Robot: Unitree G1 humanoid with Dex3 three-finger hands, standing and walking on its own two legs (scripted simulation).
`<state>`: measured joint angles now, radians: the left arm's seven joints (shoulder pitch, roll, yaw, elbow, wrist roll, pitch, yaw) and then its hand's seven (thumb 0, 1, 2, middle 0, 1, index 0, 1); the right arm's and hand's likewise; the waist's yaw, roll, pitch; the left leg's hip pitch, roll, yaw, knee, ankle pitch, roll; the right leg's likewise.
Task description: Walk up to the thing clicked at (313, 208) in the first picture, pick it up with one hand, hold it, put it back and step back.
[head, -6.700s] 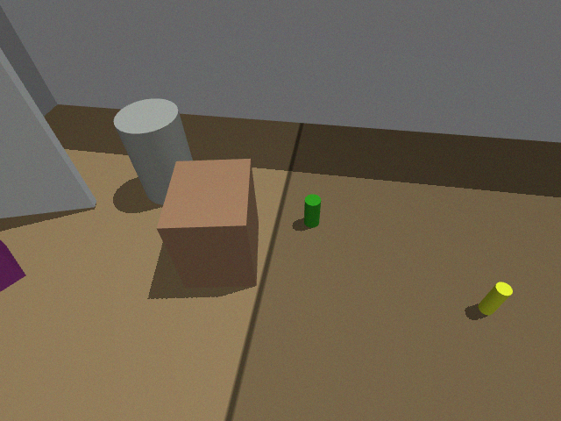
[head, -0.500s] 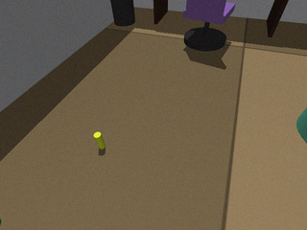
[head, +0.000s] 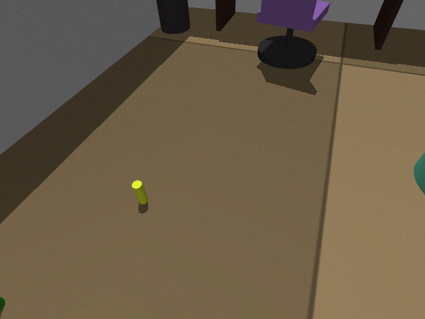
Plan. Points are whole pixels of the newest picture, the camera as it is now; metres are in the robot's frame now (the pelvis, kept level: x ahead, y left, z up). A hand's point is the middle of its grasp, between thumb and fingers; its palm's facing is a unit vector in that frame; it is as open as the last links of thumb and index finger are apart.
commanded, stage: stand
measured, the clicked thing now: out of the picture +0.37 +1.02 -0.70
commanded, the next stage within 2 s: walk up in 0.46 s
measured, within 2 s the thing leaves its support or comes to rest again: neither
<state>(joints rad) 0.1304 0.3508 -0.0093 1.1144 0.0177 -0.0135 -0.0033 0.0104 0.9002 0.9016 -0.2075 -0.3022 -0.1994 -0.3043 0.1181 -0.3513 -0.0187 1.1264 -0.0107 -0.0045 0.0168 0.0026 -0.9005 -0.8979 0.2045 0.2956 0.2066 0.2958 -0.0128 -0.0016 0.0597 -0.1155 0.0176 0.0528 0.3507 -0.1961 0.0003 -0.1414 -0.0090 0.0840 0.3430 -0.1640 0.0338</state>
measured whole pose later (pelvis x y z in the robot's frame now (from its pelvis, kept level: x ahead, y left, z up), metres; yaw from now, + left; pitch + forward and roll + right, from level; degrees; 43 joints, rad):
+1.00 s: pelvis +0.16 -0.07 -0.01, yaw -1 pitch -3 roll -2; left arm 0.32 0.39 0.06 0.98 0.02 -0.08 -0.05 0.01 0.90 0.90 -0.21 -0.30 -0.20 -0.30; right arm 0.24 -0.43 -0.08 0.97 -0.01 -0.02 0.09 0.00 -0.90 -0.90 0.20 0.30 0.20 0.30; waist 0.03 0.08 0.04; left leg -0.51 0.04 -0.08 0.96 -0.26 0.01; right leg -0.08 0.02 -0.12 0.39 -0.26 -0.03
